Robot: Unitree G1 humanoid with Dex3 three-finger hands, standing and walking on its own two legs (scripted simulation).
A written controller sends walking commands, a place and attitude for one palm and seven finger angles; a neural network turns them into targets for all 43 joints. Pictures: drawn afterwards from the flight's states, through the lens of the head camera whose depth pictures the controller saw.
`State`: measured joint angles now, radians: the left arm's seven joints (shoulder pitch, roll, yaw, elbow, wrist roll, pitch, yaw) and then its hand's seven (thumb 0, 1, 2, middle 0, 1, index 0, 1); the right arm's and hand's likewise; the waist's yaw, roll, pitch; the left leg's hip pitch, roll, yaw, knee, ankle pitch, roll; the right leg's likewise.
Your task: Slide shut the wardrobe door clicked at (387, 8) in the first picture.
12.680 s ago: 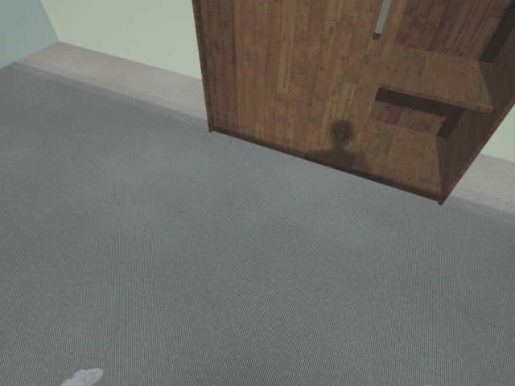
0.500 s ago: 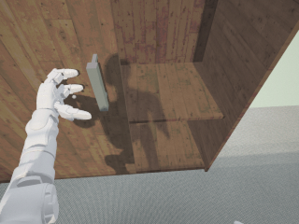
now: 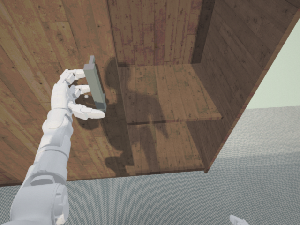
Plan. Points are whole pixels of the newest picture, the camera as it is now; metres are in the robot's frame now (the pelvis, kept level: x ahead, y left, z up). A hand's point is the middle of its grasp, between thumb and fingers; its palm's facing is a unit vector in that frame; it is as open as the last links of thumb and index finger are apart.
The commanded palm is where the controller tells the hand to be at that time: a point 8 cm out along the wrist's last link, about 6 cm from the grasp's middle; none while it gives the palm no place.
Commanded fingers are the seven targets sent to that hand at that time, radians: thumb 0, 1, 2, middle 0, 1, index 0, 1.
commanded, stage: feel for the door with the fingertips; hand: left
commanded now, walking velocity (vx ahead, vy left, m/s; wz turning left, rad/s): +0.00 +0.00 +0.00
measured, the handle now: (97, 85) +0.49 +0.15 +0.12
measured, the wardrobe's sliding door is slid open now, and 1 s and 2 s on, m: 0.47 0.47 0.47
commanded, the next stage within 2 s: slide the fingers in behind the handle in 0.20 s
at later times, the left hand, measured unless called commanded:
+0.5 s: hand (84, 92) +0.44 +0.18 +0.12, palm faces +0.07 -1.00 -0.01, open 13.7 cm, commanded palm +0.41 +0.23 +0.12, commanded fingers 0.00 -0.50 0.30 -0.30 -1.20 -0.30 -1.20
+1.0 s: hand (90, 97) +0.42 +0.16 +0.13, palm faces +0.06 -1.00 -0.01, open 14.0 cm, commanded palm +0.40 +0.21 +0.12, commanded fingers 0.00 -0.50 0.30 -0.30 -1.20 -0.30 -1.20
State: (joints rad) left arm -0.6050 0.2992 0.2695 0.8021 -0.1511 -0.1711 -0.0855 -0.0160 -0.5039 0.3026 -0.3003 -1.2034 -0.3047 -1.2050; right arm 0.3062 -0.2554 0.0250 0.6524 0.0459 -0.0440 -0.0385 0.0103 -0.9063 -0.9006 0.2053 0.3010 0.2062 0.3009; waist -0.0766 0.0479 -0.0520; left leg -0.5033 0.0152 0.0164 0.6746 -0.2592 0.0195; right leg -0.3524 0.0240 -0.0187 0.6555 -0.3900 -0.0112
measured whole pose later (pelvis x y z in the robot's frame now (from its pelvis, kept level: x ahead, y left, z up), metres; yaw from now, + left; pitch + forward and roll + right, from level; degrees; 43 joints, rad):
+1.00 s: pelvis +0.00 +0.01 +0.00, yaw +1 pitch +5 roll -1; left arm -0.59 0.25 0.20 0.74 -0.16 -0.17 -0.06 -0.02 -0.51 0.30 -0.30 -1.20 -0.30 -1.21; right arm 0.29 -0.26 0.01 0.65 0.05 -0.05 -0.03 0.01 -0.91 -0.90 0.20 0.30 0.21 0.30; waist -0.06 0.05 -0.06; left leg -0.51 0.01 0.01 0.69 -0.27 0.03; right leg -0.35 0.02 -0.03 0.66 -0.40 0.00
